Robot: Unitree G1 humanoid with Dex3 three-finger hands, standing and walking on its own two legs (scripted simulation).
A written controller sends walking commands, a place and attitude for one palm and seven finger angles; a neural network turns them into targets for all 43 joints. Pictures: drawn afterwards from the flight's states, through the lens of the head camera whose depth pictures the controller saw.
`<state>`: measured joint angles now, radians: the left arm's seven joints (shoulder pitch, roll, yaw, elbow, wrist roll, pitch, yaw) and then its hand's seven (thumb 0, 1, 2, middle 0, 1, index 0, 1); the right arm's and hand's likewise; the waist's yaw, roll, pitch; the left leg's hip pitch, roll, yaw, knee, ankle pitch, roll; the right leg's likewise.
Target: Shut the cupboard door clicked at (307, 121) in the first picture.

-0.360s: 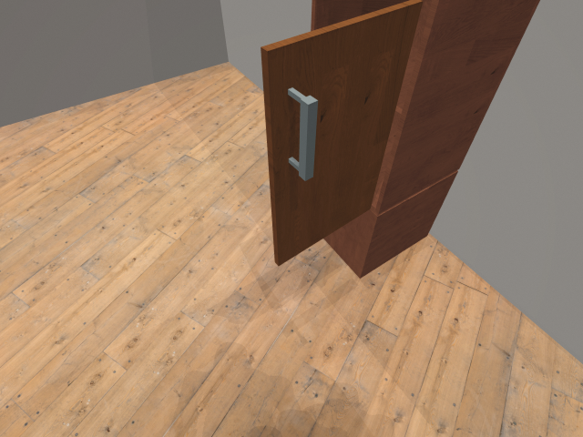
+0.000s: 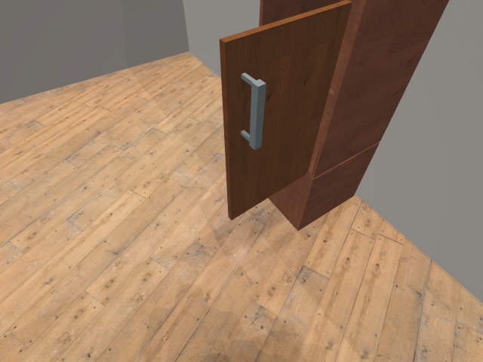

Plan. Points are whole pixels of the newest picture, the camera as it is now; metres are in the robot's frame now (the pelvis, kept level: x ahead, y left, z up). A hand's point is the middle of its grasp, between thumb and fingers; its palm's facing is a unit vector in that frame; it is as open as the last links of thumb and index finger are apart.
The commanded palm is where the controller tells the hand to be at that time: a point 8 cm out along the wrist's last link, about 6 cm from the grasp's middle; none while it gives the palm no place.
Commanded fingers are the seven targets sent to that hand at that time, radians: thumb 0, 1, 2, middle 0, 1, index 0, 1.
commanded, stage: look at it before walking up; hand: left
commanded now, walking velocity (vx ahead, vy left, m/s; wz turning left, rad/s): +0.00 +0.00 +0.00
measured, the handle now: (251, 112) +0.60 +0.01 +0.08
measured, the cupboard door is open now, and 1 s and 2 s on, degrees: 93 93 93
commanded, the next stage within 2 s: walk around to get in front in 0.48 s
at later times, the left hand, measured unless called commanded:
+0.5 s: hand out of the picture +0.03 +0.20 -0.17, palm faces +0.01 -0.97 -0.24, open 7.4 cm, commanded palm none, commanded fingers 0.00 0.90 0.90 -0.20 -0.30 -0.20 -0.30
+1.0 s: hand out of the picture +0.06 +0.18 -0.18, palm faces -0.11 -0.96 -0.27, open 7.4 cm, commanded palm none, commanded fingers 0.00 0.90 0.90 -0.20 -0.30 -0.20 -0.30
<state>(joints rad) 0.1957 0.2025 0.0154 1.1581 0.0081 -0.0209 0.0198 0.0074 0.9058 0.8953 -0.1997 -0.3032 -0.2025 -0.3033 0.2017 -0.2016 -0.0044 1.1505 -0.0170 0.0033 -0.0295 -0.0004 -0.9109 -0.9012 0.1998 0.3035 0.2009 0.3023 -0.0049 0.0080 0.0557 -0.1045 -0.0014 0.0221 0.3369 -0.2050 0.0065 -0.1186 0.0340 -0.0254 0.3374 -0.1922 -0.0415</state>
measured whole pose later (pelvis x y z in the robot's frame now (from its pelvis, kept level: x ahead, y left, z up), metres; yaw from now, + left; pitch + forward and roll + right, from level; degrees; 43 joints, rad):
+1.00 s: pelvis -0.01 -0.02 -0.03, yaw -11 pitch -1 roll +2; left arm 0.21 0.20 0.08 1.00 0.03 0.04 -0.01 0.01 0.91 0.90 -0.20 -0.30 -0.20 -0.30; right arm 0.19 -0.20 -0.05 1.01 -0.03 0.04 -0.04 0.00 -0.91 -0.90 0.20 0.30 0.20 0.30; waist 0.03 0.01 0.11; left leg -0.23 0.08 0.19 0.63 -0.37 -0.02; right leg -0.30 0.00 0.00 0.66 -0.33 -0.04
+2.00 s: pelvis -0.02 -0.01 -0.02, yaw -47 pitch +1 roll -1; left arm 0.14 0.24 0.07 0.90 0.02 0.08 -0.02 0.01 0.90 0.90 -0.20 -0.30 -0.20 -0.30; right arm 0.22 -0.24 -0.04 0.89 -0.02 0.01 -0.03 0.00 -0.91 -0.90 0.20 0.30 0.20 0.30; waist -0.02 -0.03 0.10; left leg -0.33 0.07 0.06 0.62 -0.29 -0.01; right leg -0.45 0.05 0.08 0.80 -0.43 0.01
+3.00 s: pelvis -0.06 -0.05 -0.02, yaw -83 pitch +1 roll +1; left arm 0.15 0.23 0.07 0.91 0.03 0.04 0.00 0.01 0.91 0.90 -0.20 -0.30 -0.20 -0.30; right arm 0.17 -0.26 -0.06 0.92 -0.01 0.06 -0.02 0.00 -0.91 -0.90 0.20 0.30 0.20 0.30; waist 0.00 0.00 0.12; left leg -0.44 0.08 0.05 0.99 -0.49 -0.08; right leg -0.32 0.00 0.02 0.59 -0.28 -0.01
